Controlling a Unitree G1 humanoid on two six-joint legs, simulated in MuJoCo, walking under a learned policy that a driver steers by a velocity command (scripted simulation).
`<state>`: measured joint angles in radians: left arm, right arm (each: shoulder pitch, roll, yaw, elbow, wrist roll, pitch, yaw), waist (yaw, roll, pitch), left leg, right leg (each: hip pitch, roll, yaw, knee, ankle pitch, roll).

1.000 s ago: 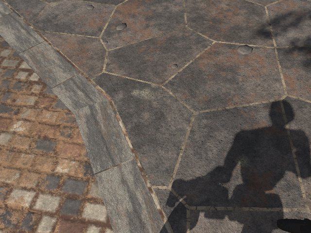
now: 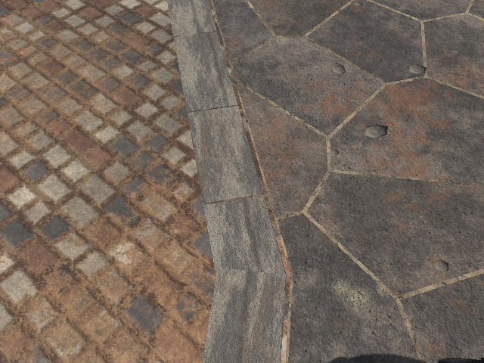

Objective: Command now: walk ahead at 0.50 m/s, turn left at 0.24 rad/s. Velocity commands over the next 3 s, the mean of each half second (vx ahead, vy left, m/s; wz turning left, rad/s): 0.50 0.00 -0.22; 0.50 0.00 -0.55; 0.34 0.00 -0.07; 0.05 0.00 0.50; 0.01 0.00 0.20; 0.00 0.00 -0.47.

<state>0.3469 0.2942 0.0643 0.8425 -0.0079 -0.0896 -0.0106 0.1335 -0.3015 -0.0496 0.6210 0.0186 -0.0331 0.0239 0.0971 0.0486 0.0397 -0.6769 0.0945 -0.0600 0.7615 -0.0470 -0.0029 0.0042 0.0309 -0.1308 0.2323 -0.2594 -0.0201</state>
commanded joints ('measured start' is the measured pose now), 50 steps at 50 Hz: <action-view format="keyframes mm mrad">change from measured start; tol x32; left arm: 1 -3 171 31 -32 -23 -4 -2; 29 -327 54 -2 -201 -11 61 -48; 34 88 329 113 -116 -29 81 -9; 50 -8 169 49 -155 -16 37 30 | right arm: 1 -124 -13 9 -107 1 -27 17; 9 325 -196 -64 -25 -39 -24 -16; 50 -183 -51 -17 -7 -14 -76 -11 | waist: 1 -11 -88 44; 9 -245 122 -470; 18 -79 25 -8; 29 -150 -6 64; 35 -7 -252 -400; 50 -22 -137 -19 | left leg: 1 53 -24 48 -130 31 23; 6 487 -110 105 -295 -22 103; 8 1131 326 -485 -291 -72 299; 16 520 185 -49 -617 34 221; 28 720 211 227 -597 116 154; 32 728 173 304 -204 642 92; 35 -36 -141 34 611 -581 -37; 36 -140 -86 -30 629 -501 -13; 50 153 -75 4 -186 131 -73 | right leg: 1 -34 -273 133 -79 378 -165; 6 -16 -246 121 267 774 -99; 8 -604 -30 93 896 -202 13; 10 -750 -76 246 1068 -268 11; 23 -638 -160 180 557 293 32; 32 -340 0 5 371 75 -111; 35 380 -365 987 86 -142 -418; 43 -181 -182 442 -11 341 -270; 50 -234 -135 418 7 161 -200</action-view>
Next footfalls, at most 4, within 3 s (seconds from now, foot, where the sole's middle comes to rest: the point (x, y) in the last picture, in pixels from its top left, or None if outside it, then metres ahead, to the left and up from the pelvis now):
0.14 left None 0.25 0.14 -0.78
0.66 right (334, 362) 0.48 -0.16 -0.78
1.16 left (310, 248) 0.82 -0.09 -0.78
1.60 right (388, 260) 0.81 -0.33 -0.78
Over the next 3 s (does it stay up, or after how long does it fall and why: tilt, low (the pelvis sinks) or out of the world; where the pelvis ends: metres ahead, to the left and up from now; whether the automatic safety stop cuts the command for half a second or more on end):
stays up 0.78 -0.14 0.00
